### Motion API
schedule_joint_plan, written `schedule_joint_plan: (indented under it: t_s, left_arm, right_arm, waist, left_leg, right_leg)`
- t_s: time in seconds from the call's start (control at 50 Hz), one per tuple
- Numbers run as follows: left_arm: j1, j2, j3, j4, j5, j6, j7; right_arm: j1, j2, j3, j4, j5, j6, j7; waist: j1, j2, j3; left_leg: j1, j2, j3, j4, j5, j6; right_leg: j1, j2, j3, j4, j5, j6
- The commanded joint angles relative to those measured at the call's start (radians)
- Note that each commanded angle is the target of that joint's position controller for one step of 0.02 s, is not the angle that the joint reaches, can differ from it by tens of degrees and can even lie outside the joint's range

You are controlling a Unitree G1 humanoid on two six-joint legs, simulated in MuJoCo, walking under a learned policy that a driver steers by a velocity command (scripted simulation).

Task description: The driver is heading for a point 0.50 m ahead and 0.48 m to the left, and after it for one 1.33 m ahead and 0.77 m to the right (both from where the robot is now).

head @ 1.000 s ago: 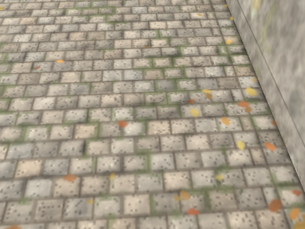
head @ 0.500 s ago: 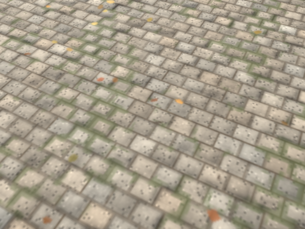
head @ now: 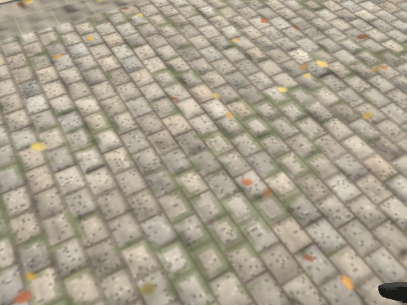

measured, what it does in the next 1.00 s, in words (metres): walks ahead, turning right: left foot, then right foot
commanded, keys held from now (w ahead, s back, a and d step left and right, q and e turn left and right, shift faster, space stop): w+q+shift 0.10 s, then e+shift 0.90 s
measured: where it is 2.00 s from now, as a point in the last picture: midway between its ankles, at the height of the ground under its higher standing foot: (212, 280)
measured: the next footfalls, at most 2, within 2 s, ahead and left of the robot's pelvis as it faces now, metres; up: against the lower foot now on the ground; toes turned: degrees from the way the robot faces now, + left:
left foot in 0.18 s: +0.36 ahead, +0.06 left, +0.00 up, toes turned +11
right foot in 0.64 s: +0.61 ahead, -0.07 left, +0.00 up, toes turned -7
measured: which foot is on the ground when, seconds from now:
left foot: up 0.00-0.16, down 0.18-0.66, up 0.68-1.00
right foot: down 0.00-0.18, up 0.20-0.62, down 0.64-1.00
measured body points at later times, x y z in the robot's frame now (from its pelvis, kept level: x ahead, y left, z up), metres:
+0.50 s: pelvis +0.37 +0.02 +0.01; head +0.41 +0.04 +0.46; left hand +0.49 +0.31 -0.11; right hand +0.49 -0.24 -0.10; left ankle +0.33 +0.06 -0.73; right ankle +0.53 -0.13 -0.66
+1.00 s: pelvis +0.54 +0.04 +0.00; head +0.59 +0.02 +0.45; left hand +0.80 +0.26 -0.08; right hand +0.63 -0.28 -0.09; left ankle +0.67 +0.16 -0.71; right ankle +0.57 -0.07 -0.73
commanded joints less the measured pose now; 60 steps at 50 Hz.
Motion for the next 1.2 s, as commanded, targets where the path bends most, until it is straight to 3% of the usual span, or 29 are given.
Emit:
schedule_joint_plan:
  t_s: [0.02, 0.1, 0.14, 0.16, 0.18, 0.2, 0.22, 0.24, 0.26, 0.3, 0.38, 0.46, 0.56, 0.62, 0.64, 0.66, 0.68, 0.7, 0.72, 0.74, 0.76, 0.86, 1.04, 1.06, 1.08, 1.1, 1.12, 1.16, 1.2]
  left_arm:
    - [-0.092, 0.053, -0.005, -0.056, 0.001, -0.039, -0.001]
    - [-0.027, 0.137, 0.013, -0.045, -0.002, -0.022, 0.018]
    - [-0.041, 0.189, 0.019, -0.051, -0.01, 0.002, 0.03]
    - [-0.082, 0.176, 0.011, -0.065, -0.014, 0.006, 0.028]
    - [-0.086, 0.12, 0.007, -0.069, -0.017, 0.01, 0.017]
    - [0.134, 0.012, -0.03, -0.133, -0.059, 0.012, 0.017]
    - [-0.004, 0.098, -0.016, -0.128, -0.063, 0.015, 0.037]
    - [-0.033, 0.118, -0.001, -0.138, -0.107, -0.022, 0.035]
    - [-0.075, 0.1, 0.001, -0.139, -0.107, -0.024, 0.048]
    - [-0.05, 0.095, 0.016, -0.088, -0.094, 0.005, 0.054]
    - [-0.083, 0.017, 0.021, -0.097, -0.07, 0.039, 0.035]
    - [-0.191, -0.016, 0.012, -0.141, -0.054, 0.036, 0.014]
    - [-0.266, 0.0, 0.011, -0.209, -0.043, 0.049, -0.046]
    - [-0.141, 0.065, 0.037, -0.21, -0.043, 0.051, -0.063]
    - [-0.009, 0.098, 0.055, -0.185, -0.04, 0.046, -0.054]
    - [0.033, 0.167, 0.077, -0.185, -0.037, 0.041, -0.029]
    - [-0.039, 0.252, 0.089, -0.234, -0.004, 0.041, -0.012]
    - [-0.102, 0.225, 0.082, -0.288, 0.009, 0.04, -0.015]
    - [-0.176, 0.178, 0.072, -0.319, -0.006, 0.039, -0.011]
    - [-0.228, 0.133, 0.062, -0.325, -0.037, 0.048, -0.004]
    - [-0.256, 0.107, 0.054, -0.339, -0.054, 0.056, 0.008]
    - [-0.241, 0.139, 0.078, -0.357, -0.041, 0.098, 0.042]
    - [-0.317, 0.118, 0.081, -0.4, -0.055, 0.139, 0.045]
    - [-0.281, 0.071, 0.066, -0.402, -0.05, 0.141, 0.041]
    - [-0.248, 0.022, 0.051, -0.413, -0.047, 0.137, 0.036]
    - [-0.221, 0.106, 0.069, -0.426, -0.038, 0.118, 0.021]
    - [-0.209, 0.167, 0.085, -0.391, -0.046, 0.115, 0.015]
    - [-0.198, 0.148, 0.084, -0.349, -0.046, 0.13, 0.02]
    - [-0.228, 0.102, 0.062, -0.368, -0.053, 0.135, 0.012]
  right_arm:
    - [-0.113, 0.03, 0.034, -0.123, -0.002, -0.008, 0.024]
    - [-0.104, 0.009, 0.029, -0.098, 0.002, -0.017, 0.026]
    - [0.166, -0.015, 0.013, -0.006, -0.022, -0.032, 0.004]
    - [0.378, -0.039, -0.005, 0.078, -0.026, -0.04, -0.015]
    - [0.376, -0.086, -0.032, 0.104, -0.006, -0.033, -0.044]
    - [0.281, -0.191, -0.041, 0.038, -0.035, -0.038, -0.052]
    - [0.37, -0.154, -0.052, 0.017, -0.005, -0.031, -0.076]
    - [0.309, -0.13, -0.044, 0.048, 0.027, -0.058, -0.052]
    - [0.21, -0.091, -0.038, 0.061, 0.053, -0.086, -0.043]
    - [0.09, -0.008, -0.015, 0.064, 0.03, -0.114, -0.047]
    - [0.057, 0.033, -0.012, 0.105, 0.012, -0.121, -0.073]
    - [0.02, 0.026, -0.012, 0.096, 0.02, -0.085, -0.126]
    - [0.07, -0.028, -0.028, 0.099, 0.031, -0.023, -0.152]
    - [0.021, -0.046, -0.039, 0.06, 0.041, 0.005, -0.162]
    - [-0.013, -0.038, -0.037, 0.044, 0.047, 0.009, -0.158]
    - [0.0, -0.004, -0.026, 0.035, 0.037, 0.002, -0.142]
    - [0.1, 0.074, -0.013, 0.001, -0.003, -0.007, -0.119]
    - [0.122, -0.01, -0.017, 0.01, 0.009, -0.032, -0.09]
    - [0.043, -0.045, -0.028, -0.011, 0.041, -0.042, -0.08]
    - [0.006, -0.032, -0.028, -0.015, 0.03, -0.041, -0.083]
    - [-0.008, -0.029, -0.028, -0.017, 0.015, -0.031, -0.09]
    - [-0.01, 0.06, -0.01, 0.006, 0.035, -0.022, -0.096]
    - [0.062, -0.008, -0.051, 0.046, 0.045, -0.05, -0.085]
    - [0.086, -0.057, -0.067, 0.049, 0.034, -0.049, -0.089]
    - [0.056, -0.127, -0.077, 0.034, 0.011, -0.033, -0.099]
    - [0.04, -0.095, -0.073, 0.021, -0.024, -0.036, -0.099]
    - [-0.014, -0.032, -0.059, -0.011, -0.013, -0.034, -0.107]
    - [-0.052, 0.004, -0.048, -0.027, 0.018, -0.019, -0.128]
    - [-0.015, -0.009, -0.046, -0.018, 0.017, -0.011, -0.143]
  waist:
    - [-0.072, -0.103, 0.132]
    - [-0.104, -0.117, 0.071]
    - [-0.236, -0.14, -0.048]
    - [-0.32, -0.131, -0.133]
    - [-0.276, 0.046, -0.177]
    - [-0.096, 0.169, -0.419]
    - [-0.223, -0.048, -0.553]
    - [-0.176, -0.109, -0.451]
    - [-0.108, -0.17, -0.274]
    - [-0.024, -0.147, -0.096]
    - [0.008, -0.013, -0.035]
    - [-0.022, 0.008, -0.036]
    - [-0.07, 0.01, -0.065]
    - [0.003, 0.039, -0.112]
    - [0.079, 0.003, -0.162]
    - [0.094, -0.149, -0.168]
    - [-0.038, -0.407, -0.239]
    - [0.006, -0.266, -0.435]
    - [-0.007, -0.16, -0.328]
    - [-0.048, -0.018, -0.186]
    - [-0.065, 0.005, -0.151]
    - [-0.069, -0.095, -0.173]
    - [-0.07, -0.248, -0.171]
    - [-0.053, -0.146, -0.197]
    - [-0.004, 0.129, -0.169]
    - [0.015, 0.238, -0.161]
    - [0.011, 0.16, -0.133]
    - [0.0, 0.056, -0.088]
    - [-0.027, 0.041, -0.059]
  left_leg:
    - [-0.009, 0.04, 0.037, -0.182, 0.098, 0.018]
    - [0.231, -0.096, 0.191, -0.381, 0.094, 0.087]
    - [0.559, -0.17, 0.133, -0.458, 0.034, 0.113]
    - [0.812, -0.148, 0.042, -0.596, 0.155, 0.145]
    - [1.022, -0.019, -0.128, -0.663, 0.284, 0.135]
    - [1.316, 0.397, -0.605, -0.545, 1.008, 0.319]
    - [1.265, 0.377, -0.578, -0.618, 1.036, 0.329]
    - [1.137, 0.334, -0.54, -0.727, 0.734, 0.34]
    - [0.929, 0.3, -0.445, -0.792, 0.535, 0.281]
    - [0.605, 0.245, -0.278, -0.874, 0.542, 0.202]
    - [0.451, 0.139, -0.013, -0.95, 0.685, 0.098]
    - [0.514, 0.062, 0.156, -0.928, 0.613, 0.026]
    - [0.744, 0.161, 0.166, -0.788, 0.698, 0.017]
    - [0.738, 0.182, 0.179, -0.55, 0.915, -0.004]
    - [0.664, 0.149, 0.187, -0.352, 0.841, -0.024]
    - [0.473, 0.044, 0.178, -0.113, 0.316, -0.078]
    - [0.061, -0.216, 0.085, 0.296, -0.507, -0.186]
    - [0.04, -0.186, -0.197, 0.381, -0.47, -0.16]
    - [0.023, -0.146, -0.209, 0.348, -0.4, -0.141]
    - [0.009, -0.111, -0.19, 0.25, -0.34, -0.137]
    - [0.03, -0.083, -0.182, 0.157, -0.307, -0.137]
    - [0.227, -0.121, -0.143, -0.305, -0.229, -0.188]
    - [0.493, -0.101, -0.158, -0.789, 0.006, -0.138]
    - [0.625, 0.054, -0.273, -0.855, 0.022, -0.076]
    - [0.693, 0.259, -0.516, -0.898, 0.107, 0.055]
    - [0.627, 0.369, -0.648, -0.926, 0.125, 0.156]
    - [0.601, 0.323, -0.529, -0.908, 0.081, 0.144]
    - [0.574, 0.186, -0.317, -0.874, 0.021, 0.062]
    - [0.569, 0.169, -0.216, -0.883, 0.12, 0.076]
  right_leg:
    - [-0.118, -0.237, 0.019, -0.223, 0.518, -0.067]
    - [0.0, -0.218, -0.091, -0.092, 1.231, -0.038]
    - [-0.061, -0.253, -0.051, 0.258, 1.412, -0.062]
    - [-0.157, -0.244, -0.04, 0.515, 1.269, -0.071]
    - [-0.368, -0.061, -0.05, 0.909, 0.286, -0.04]
    - [-0.643, -0.008, 0.111, 1.336, -0.285, -0.02]
    - [-0.653, 0.02, 0.285, 1.384, -0.157, -0.026]
    - [-0.66, -0.003, 0.386, 1.276, -0.216, -0.019]
    - [-0.683, -0.076, 0.344, 1.136, -0.157, -0.008]
    - [-0.55, -0.126, 0.339, 1.034, -0.072, 0.004]
    - [-0.51, -0.117, 0.277, 0.841, 0.09, 0.022]
    - [-0.531, -0.081, 0.182, 0.55, 0.371, 0.026]
    - [-0.597, -0.048, 0.114, 0.361, 0.349, -0.02]
    - [-0.463, 0.027, 0.07, 0.323, 0.187, -0.093]
    - [-0.294, 0.051, 0.097, 0.215, 0.253, -0.138]
    - [-0.114, -0.03, 0.265, 0.145, 0.68, -0.196]
    - [0.153, -0.27, 0.783, 0.149, 0.929, -0.454]
    - [0.195, -0.333, 0.97, 0.035, 0.661, -0.501]
    - [0.095, -0.307, 0.878, 0.005, 0.506, -0.452]
    - [-0.057, -0.245, 0.778, -0.016, 0.413, -0.388]
    - [-0.146, -0.22, 0.724, -0.014, 0.382, -0.358]
    - [-0.259, -0.085, 0.613, 0.027, 0.478, -0.272]
    - [-0.324, -0.003, 0.726, 0.133, 0.168, -0.148]
    - [-0.417, 0.061, 0.664, 0.261, -0.081, -0.109]
    - [-0.613, 0.207, 0.439, 0.498, -0.302, -0.056]
    - [-0.689, 0.127, 0.399, 0.74, -0.293, -0.012]
    - [-0.691, 0.07, 0.374, 0.835, -0.211, 0.01]
    - [-0.7, 0.042, 0.331, 0.942, -0.078, 0.035]
    - [-0.725, 0.009, 0.269, 0.958, -0.028, 0.051]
